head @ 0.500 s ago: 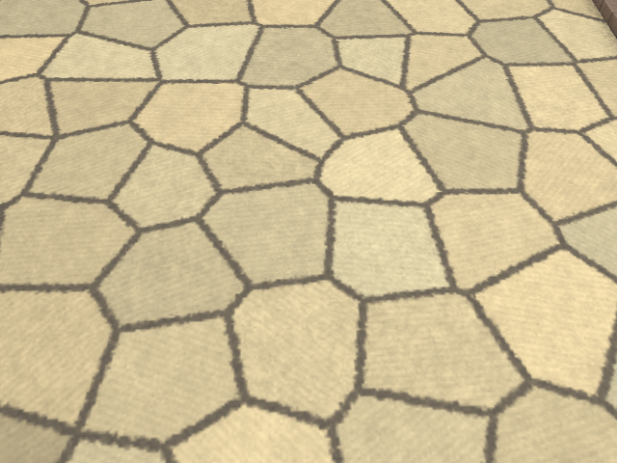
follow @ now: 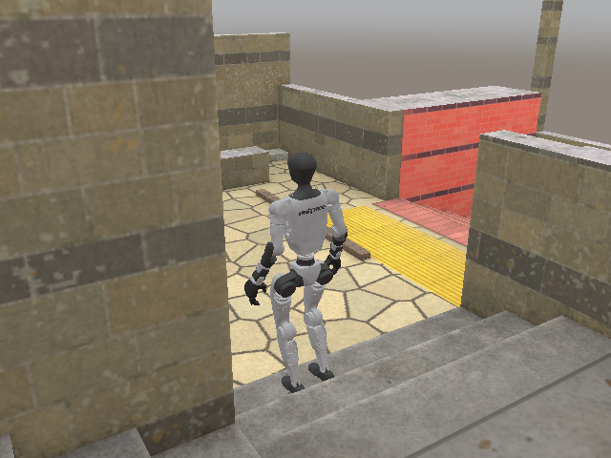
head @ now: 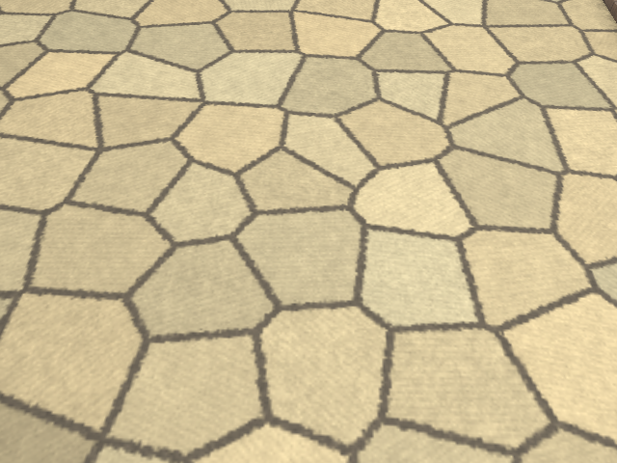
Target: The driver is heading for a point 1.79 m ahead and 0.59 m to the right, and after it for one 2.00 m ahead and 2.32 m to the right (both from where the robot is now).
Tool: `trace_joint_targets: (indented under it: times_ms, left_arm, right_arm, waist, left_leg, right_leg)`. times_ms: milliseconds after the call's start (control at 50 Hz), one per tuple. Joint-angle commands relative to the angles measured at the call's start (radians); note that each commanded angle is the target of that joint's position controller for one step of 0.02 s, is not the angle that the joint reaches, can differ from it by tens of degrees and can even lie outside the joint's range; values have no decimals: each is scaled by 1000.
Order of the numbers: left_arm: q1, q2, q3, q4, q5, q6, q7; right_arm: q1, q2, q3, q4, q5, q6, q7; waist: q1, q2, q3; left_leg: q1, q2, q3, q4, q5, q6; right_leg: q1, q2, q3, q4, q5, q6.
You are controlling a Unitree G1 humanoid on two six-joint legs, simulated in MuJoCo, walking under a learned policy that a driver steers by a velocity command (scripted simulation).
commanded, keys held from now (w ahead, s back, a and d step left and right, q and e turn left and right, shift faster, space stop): w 0.70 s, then w+e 0.30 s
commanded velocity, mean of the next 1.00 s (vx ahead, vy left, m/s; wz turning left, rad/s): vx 0.38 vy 0.00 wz -0.06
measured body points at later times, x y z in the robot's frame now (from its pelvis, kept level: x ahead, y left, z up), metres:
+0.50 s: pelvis +0.12 +0.04 -0.01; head +0.13 +0.05 +0.44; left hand +0.14 +0.30 -0.17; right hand +0.14 -0.24 -0.14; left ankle +0.07 +0.10 -0.74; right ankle +0.06 -0.09 -0.68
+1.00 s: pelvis +0.43 +0.02 -0.16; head +0.48 +0.02 +0.28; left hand +0.53 +0.26 -0.31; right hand +0.36 -0.20 -0.31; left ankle +0.30 +0.14 -0.71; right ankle +0.46 -0.02 -0.89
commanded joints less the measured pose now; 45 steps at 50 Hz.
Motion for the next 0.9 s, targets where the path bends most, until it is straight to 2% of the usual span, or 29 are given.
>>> trace_joint_targets:
  times_ms: [20, 60, 80, 100, 140, 160, 220, 300, 320, 340, 380, 400, 420, 440, 460, 480, 500, 520, 540, 560, 580, 640, 700, 760, 800, 840, 860, 880, 900]
  left_arm:
    - [88, 34, -4, 0, 1, -33, 12]
    - [161, 111, 14, 35, 29, -60, 18]
    - [108, 166, 37, 48, 4, -54, 11]
    - [142, 149, 39, 53, 0, -54, 2]
    - [166, 133, 41, 68, 10, -62, -8]
    - [171, 136, 48, 79, 8, -66, -8]
    - [126, 142, 63, 82, 4, -87, -12]
    - [126, 129, 71, 98, 7, -102, -22]
    - [128, 134, 75, 105, 8, -103, -23]
    - [90, 139, 79, 106, 20, -113, -21]
    - [46, 133, 77, 95, 12, -115, -24]
    - [23, 88, 70, 84, 15, -123, -26]
    - [110, 13, 58, 70, 24, -132, -25]
    - [68, 57, 63, 66, 28, -129, -18]
    - [-8, 114, 79, 56, 20, -125, -11]
    - [-34, 98, 73, 66, 31, -126, -17]
    - [-8, 91, 74, 83, 29, -119, -21]
    - [-8, 80, 72, 90, 39, -107, -27]
    - [-5, 83, 75, 108, 40, -96, -32]
    - [-18, 70, 73, 107, 41, -91, -36]
    - [-90, 72, 75, 87, 25, -104, -37]
    - [-230, 35, 56, 49, 35, -119, -48]
    - [-292, -3, 31, 38, 31, -125, -61]
    - [-331, 16, 21, 24, 19, -130, -57]
    - [-359, 14, 13, 15, 30, -141, -48]
    - [-211, 33, 15, 69, 46, -156, -36]
    - [-46, 52, 25, 123, 51, -159, -29]
    - [170, 65, 40, 185, 47, -155, -33]
    - [268, 153, 64, 227, 51, -153, -45]
  right_arm:
    - [8, -117, -19, -14, 6, -12, -7]
    - [32, -108, -22, -9, 9, -18, 3]
    - [6, -104, -25, -18, 6, -19, 11]
    - [-45, -135, -33, -24, -14, -22, 14]
    - [-111, -148, -44, -40, -15, -32, 26]
    - [-107, -136, -42, -34, -21, -32, 38]
    - [-86, -113, -41, -7, -17, -42, 56]
    - [-101, -102, -42, 5, -14, -49, 59]
    - [-83, -101, -43, 13, -14, -50, 57]
    - [49, -104, -52, 77, -27, -53, 54]
    - [240, -141, -71, 145, -24, -65, 40]
    - [349, -224, -95, 177, -42, -77, 28]
    - [376, -293, -97, 176, -26, -87, 24]
    - [353, -292, -105, 195, 8, -90, 13]
    - [229, -234, -89, 154, -2, -101, 13]
    - [175, -210, -87, 151, -2, -108, 10]
    - [151, -192, -77, 147, -3, -111, 6]
    - [146, -183, -74, 157, -6, -115, 1]
    - [159, -177, -72, 171, -25, -124, 2]
    - [189, -167, -70, 185, -17, -129, 2]
    - [183, -129, -58, 208, -12, -145, 0]
    - [191, -115, -50, 235, -1, -153, -14]
    - [221, -78, -35, 255, -6, -144, -10]
    - [277, -82, -32, 282, -31, -143, -10]
    - [339, -92, -32, 310, -44, -133, -30]
    - [391, -107, -33, 339, -52, -118, -46]
    - [382, -115, -36, 348, -48, -108, -48]
    - [318, -128, -45, 328, -22, -104, -37]
    - [328, -52, -37, 308, -12, -108, -27]
  waist:
    - [36, 101, -35]
    - [32, 17, -40]
    - [23, -133, 62]
    - [67, -146, 111]
    - [83, -126, 184]
    - [75, -122, 173]
    - [39, -99, 152]
    - [34, -91, 126]
    - [24, -92, 117]
    - [-26, -96, 53]
    - [-137, -4, 29]
    - [-187, 191, 23]
    - [-92, 313, -8]
    - [-87, 211, 84]
    - [-52, 83, 159]
    - [-23, 45, 172]
    - [8, 55, 154]
    - [19, 95, 140]
    - [14, 104, 123]
    - [16, 107, 105]
    - [16, 98, 125]
    - [-22, 107, 127]
    - [-51, 74, 137]
    - [-89, 58, 191]
    - [-114, 13, 219]
    - [-74, -20, 156]
    - [-2, 1, 92]
    - [121, -22, -16]
    - [98, -152, -92]
  left_leg:
    - [-24, 272, -239, -89, 246, 63]
    - [-192, 201, -220, -17, -179, 34]
    - [-294, 64, -83, 40, -215, 26]
    - [-343, 49, -21, 144, -213, 13]
    - [-387, 73, 25, 218, -208, -12]
    - [-348, 75, 43, 278, -213, -24]
    - [-275, 86, 62, 332, -143, -35]
    - [-171, 87, 105, 260, -102, -40]
    - [-114, 78, 120, 225, -99, -38]
    - [50, 83, 131, 376, 89, -38]
    - [255, 72, 89, 114, -108, -9]
    - [329, 212, -126, -61, -230, 34]
    - [402, 446, -538, -115, -117, 121]
    - [300, 483, -627, -178, -250, 210]
    - [217, 461, -531, -179, -230, 193]
    - [162, 419, -440, -176, -116, 162]
    - [137, 374, -354, -172, 93, 131]
    - [113, 345, -284, -175, 207, 118]
    - [128, 325, -223, -142, 306, 118]
    - [141, 306, -182, -135, 383, 108]
    - [139, 243, -110, -131, 294, 66]
    - [29, 197, -68, -117, 166, 68]
    - [-90, 184, -52, -45, -12, 41]
    - [-42, 193, -43, 70, -28, 39]
    - [82, 193, -31, 199, 58, 37]
    - [196, 170, -10, 450, 301, 40]
    - [174, 166, 12, 649, 446, 37]
    - [18, 143, 59, 915, 435, 15]
    - [-358, 45, 117, 1352, -407, -9]
  right_leg:
    - [167, -20, -2, -284, 112, -29]
    - [352, -143, 140, -274, -45, -89]
    - [255, -177, 268, -333, -221, -159]
    - [226, -248, 378, -428, -365, -208]
    - [166, -297, 434, -501, -407, -242]
    - [129, -297, 417, -523, -403, -236]
    - [80, -232, 303, -522, -220, -215]
    - [59, -204, 196, -468, 0, -212]
    - [39, -203, 176, -435, 66, -211]
    - [-46, -208, 129, -345, 201, -213]
    - [-174, -151, 75, -53, 268, -173]
    - [-261, -50, -23, 319, 229, -133]
    - [-470, 72, -1, 575, -234, -115]
    - [-612, 30, 56, 626, -212, -131]
    - [-611, -34, 75, 594, -104, -128]
    - [-558, -61, 60, 523, -23, -107]
    - [-479, -68, 65, 455, 39, -88]
    - [-427, -68, 47, 425, 80, -68]
    - [-423, -54, 36, 444, 156, -67]
    - [-430, -43, 23, 420, 200, -68]
    - [-438, -41, 47, 291, 307, -71]
    - [-316, -4, -35, 45, 615, -70]
    - [-178, -6, -78, -64, 853, -95]
    - [-187, 9, -81, -108, 792, -97]
    - [-233, 5, -78, -220, 716, -86]
    - [-151, 21, -92, -346, 660, -95]
    - [-3, 33, -116, -373, 650, -115]
    - [288, -17, -65, -397, 734, -156]
    - [613, -176, 66, -139, 1172, -251]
